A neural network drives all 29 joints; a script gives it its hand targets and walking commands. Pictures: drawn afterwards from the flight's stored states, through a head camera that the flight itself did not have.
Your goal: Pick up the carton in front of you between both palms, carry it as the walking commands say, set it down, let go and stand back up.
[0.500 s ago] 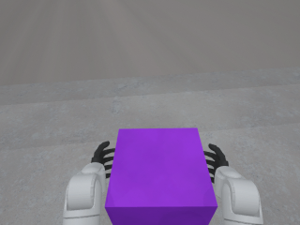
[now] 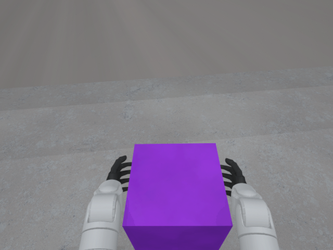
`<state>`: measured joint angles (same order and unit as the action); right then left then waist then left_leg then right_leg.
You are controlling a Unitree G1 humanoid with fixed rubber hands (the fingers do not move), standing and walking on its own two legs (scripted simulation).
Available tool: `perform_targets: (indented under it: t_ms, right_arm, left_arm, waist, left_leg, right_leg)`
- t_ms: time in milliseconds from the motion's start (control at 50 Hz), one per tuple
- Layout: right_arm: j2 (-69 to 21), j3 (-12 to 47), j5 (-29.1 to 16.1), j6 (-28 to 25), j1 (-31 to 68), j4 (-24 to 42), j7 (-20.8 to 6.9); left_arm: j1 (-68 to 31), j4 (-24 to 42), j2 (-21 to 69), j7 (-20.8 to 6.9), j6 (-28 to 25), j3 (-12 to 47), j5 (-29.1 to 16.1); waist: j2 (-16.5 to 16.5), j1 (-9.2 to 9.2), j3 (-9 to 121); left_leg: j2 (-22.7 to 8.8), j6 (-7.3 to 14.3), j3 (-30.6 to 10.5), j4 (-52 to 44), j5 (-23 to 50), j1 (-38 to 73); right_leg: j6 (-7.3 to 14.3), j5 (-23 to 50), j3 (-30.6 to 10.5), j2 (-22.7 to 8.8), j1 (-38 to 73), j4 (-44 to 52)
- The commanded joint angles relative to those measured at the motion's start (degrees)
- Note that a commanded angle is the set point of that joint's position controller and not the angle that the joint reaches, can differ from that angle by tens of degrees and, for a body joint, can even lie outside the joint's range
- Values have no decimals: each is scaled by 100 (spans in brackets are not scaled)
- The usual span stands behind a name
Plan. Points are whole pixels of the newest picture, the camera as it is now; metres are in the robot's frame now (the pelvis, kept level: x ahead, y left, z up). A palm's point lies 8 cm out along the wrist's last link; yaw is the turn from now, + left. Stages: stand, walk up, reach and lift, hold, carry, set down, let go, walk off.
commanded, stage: carry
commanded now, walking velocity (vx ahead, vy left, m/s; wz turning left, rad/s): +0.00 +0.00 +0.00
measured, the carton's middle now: (175, 202) +0.29 +0.00 -0.04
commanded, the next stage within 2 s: hold in 0.46 s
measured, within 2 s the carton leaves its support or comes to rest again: neither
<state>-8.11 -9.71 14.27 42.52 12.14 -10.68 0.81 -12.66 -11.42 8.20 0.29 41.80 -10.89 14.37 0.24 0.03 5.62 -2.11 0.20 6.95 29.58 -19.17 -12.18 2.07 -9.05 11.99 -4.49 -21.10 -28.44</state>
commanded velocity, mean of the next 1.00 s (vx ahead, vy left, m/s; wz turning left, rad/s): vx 0.00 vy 0.00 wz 0.00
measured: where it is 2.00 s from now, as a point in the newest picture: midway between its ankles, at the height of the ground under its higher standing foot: outside the picture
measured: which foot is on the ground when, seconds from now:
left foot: down 0.00-1.00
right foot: down 0.00-1.00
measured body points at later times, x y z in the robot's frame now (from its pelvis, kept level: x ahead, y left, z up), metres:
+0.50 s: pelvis +0.00 +0.00 +0.00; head -0.01 +0.00 +0.45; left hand +0.30 +0.15 +0.03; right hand +0.30 -0.15 +0.03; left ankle -0.04 +0.11 -0.73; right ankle +0.07 -0.10 -0.73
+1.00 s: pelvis -0.04 +0.00 -0.01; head +0.00 -0.03 +0.43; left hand +0.30 +0.18 +0.00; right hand +0.34 -0.12 -0.01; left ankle -0.04 +0.12 -0.73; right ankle +0.07 -0.10 -0.73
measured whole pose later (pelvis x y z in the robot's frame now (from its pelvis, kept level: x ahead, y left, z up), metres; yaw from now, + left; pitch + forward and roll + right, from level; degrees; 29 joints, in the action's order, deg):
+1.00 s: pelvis -0.04 +0.00 -0.01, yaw +6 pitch -4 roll +0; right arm -9.6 -28.2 24.5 30.0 34.3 -31.8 -2.5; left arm -34.1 -34.0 11.6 -2.2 26.0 -32.3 25.5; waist 3.3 -0.1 -8.8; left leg 2.1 0.7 -3.4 37.6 -19.6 -14.1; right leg 0.8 -10.4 -1.2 1.5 -20.4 -34.6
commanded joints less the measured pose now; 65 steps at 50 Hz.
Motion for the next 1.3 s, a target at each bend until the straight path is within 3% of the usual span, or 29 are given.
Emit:
perform_targets:
  t_ms: [0,180,440,460,500,520,540,620,720,760,780,800,860,920,980,1040,1120,1200,1280]
  right_arm:
    - [-4885,2759,-1179,-554,2660,153,-1146]
    - [-5057,3224,-1467,-274,2368,575,-1149]
    - [-4984,3199,-1474,-208,2418,637,-1138]
    - [-5016,3124,-1504,-172,1811,698,-1151]
    - [-4852,3095,-1350,-271,1896,962,-1087]
    - [-4761,3036,-1287,-304,1891,923,-1080]
    - [-4823,3077,-1282,-327,2017,846,-1053]
    - [-4744,3076,-1242,-385,2108,912,-992]
    - [-4407,2456,-987,-568,3180,135,-1028]
    - [-4430,2130,-830,-701,3808,-372,-1134]
    - [-4628,1958,-736,-765,4120,-649,-1192]
    - [-4659,1785,-651,-827,4411,-949,-1261]
    - [-4749,1123,-293,-1038,4847,-1764,-1363]
    - [-4346,323,166,-1254,4748,-2445,-1259]
    - [-3669,-319,547,-1614,4528,-2719,-1104]
    - [-3183,-578,752,-2116,4397,-2845,-969]
    - [-3465,-135,583,-2877,4529,-2865,-868]
    - [-4270,1119,2,-3495,5095,-2662,-818]
    - [-4581,2248,-590,-3650,5581,-1800,-725]
  left_arm:
    - [-2533,74,4842,-1171,-500,2768,-1181]
    - [-2237,481,5009,-1182,-218,3241,-1447]
    - [-2287,539,4918,-1173,-159,3196,-1444]
    - [-1820,473,5077,-1210,-185,3006,-1374]
    - [-1751,553,4804,-1156,-327,2873,-1210]
    - [-1770,610,4731,-1142,-359,2852,-1184]
    - [-1937,529,4781,-1139,-385,2896,-1208]
    - [-2038,420,4668,-1146,-501,2807,-1198]
    - [-3037,-491,4570,-1102,-757,2134,-838]
    - [-3599,-1074,4718,-1109,-940,1818,-648]
    - [-3973,-1327,4805,-1151,-1036,1663,-562]
    - [-4237,-1630,4890,-1166,-1134,1465,-448]
    - [-4851,-2261,4745,-1173,-1423,671,-33]
    - [-4823,-2689,4242,-1069,-1595,-150,431]
    - [-4685,-2796,3727,-991,-1841,-640,694]
    - [-4538,-2792,3422,-959,-2247,-756,749]
    - [-4671,-2768,3737,-977,-2958,-191,390]
    - [-5069,-2710,4364,-1043,-3581,931,-158]
    - [-5378,-2018,4583,-909,-3752,1977,-773]
  waist:
    - [-35,7,1209]
    - [-38,-5,1431]
    - [-26,1,1286]
    - [493,-49,524]
    - [164,81,802]
    - [235,92,837]
    - [89,-7,924]
    - [36,-6,633]
    - [281,-50,-79]
    - [355,-104,-195]
    - [162,-147,-233]
    - [316,-128,-165]
    - [149,-50,-226]
    - [-55,77,-282]
    - [-154,16,-167]
    - [-80,-70,254]
    - [-14,-87,1449]
    - [-98,45,3520]
    - [-197,82,5916]
  left_leg:
    - [-626,147,-560,-613,672,-314]
    - [-640,129,-525,-439,1121,-176]
    - [-648,139,-538,-501,981,-251]
    - [594,198,-1303,-951,2338,-579]
    - [532,229,-1397,-1008,2501,-446]
    - [544,165,-1375,-1045,2629,-466]
    - [580,178,-1376,-1121,2161,-430]
    - [530,304,-1423,-1273,1475,-699]
    - [318,473,-1478,-1380,-292,-1472]
    - [316,484,-1419,-1228,-789,-1460]
    - [343,461,-1414,-1082,-763,-1472]
    - [358,477,-1391,-1014,-1028,-1448]
    - [432,462,-1354,-743,-1120,-1760]
    - [556,421,-1247,-422,-839,-1895]
    - [672,307,-1152,31,-435,-2324]
    - [799,180,-1076,557,-93,-3011]
    - [971,57,-997,1346,434,-3970]
    - [1106,-88,-933,2155,898,-5085]
    - [1208,-196,-875,2880,1273,-5732]
  right_leg:
    - [-43,626,-792,-608,1148,327]
    - [-28,1193,-753,-633,1201,164]
    - [-42,985,-770,-615,1149,217]
    - [90,2182,-1676,826,3034,313]
    - [-29,2723,-1769,782,3535,311]
    - [-59,2742,-1766,780,3660,350]
    - [-92,2355,-1752,818,3746,442]
    - [-68,1728,-1713,815,3775,476]
    - [-59,272,-1556,857,3596,206]
    - [-85,-332,-1549,882,3298,106]
    - [-96,-421,-1540,906,3054,73]
    - [-130,-747,-1566,911,3015,4]
    - [-184,-1142,-1625,943,2703,-101]
    - [-173,-1232,-1709,902,2233,-153]
    - [-127,-794,-1702,897,1455,-416]
    - [-77,-125,-1595,959,730,-970]
    - [-52,741,-1654,969,162,-1739]
    - [-129,1942,-1827,974,498,-2696]
    - [-134,2931,-1869,997,941,-3590]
